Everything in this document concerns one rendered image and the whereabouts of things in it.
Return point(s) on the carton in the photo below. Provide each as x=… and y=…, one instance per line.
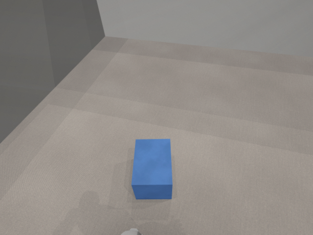
x=152, y=169

